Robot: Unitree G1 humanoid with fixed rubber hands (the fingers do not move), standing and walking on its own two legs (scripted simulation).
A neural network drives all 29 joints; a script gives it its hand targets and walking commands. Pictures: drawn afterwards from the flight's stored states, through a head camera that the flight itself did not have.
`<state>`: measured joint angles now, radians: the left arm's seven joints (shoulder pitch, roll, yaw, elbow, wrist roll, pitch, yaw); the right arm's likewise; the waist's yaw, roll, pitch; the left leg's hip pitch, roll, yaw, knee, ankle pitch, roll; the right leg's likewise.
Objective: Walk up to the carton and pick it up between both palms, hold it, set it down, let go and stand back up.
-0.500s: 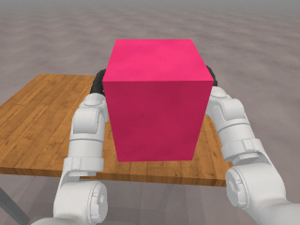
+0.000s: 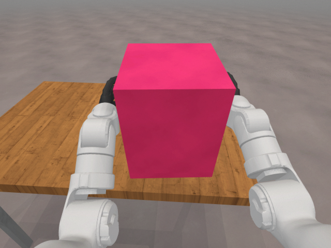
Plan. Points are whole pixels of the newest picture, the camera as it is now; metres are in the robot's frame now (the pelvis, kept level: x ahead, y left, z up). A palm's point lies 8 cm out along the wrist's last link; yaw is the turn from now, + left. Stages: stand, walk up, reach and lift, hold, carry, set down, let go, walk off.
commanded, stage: hold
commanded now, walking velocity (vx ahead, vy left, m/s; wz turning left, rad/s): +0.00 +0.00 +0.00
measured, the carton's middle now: (170, 111) +0.37 +0.00 +0.20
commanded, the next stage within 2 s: set down in 1.74 s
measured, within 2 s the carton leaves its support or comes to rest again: neither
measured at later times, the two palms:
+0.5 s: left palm (108, 108) +0.36 +0.15 +0.22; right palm (231, 101) +0.37 -0.14 +0.22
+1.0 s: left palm (108, 108) +0.36 +0.15 +0.22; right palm (231, 101) +0.37 -0.14 +0.22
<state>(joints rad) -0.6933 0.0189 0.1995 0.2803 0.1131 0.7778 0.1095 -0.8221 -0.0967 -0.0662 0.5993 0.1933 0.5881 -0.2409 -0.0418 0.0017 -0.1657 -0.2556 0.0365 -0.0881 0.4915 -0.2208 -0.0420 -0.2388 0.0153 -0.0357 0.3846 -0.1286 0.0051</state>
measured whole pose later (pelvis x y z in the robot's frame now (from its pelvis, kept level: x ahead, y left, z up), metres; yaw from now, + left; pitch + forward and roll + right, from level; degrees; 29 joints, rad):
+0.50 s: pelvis +0.00 +0.00 +0.00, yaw +0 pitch -1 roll -2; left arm -0.69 0.02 0.20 0.28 0.11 0.78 0.11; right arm -0.82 -0.10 -0.07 0.60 0.19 0.59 -0.24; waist -0.04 0.00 -0.17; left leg -0.26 0.04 -0.09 0.49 -0.22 -0.04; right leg -0.24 0.02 -0.04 0.38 -0.13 0.01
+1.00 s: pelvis +0.00 +0.00 +0.00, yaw +0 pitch -1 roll -2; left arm -0.69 0.02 0.20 0.28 0.11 0.78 0.11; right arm -0.82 -0.10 -0.07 0.60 0.19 0.59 -0.24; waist -0.04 0.00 -0.17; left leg -0.26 0.04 -0.09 0.49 -0.22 -0.04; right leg -0.24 0.02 -0.04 0.38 -0.13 0.01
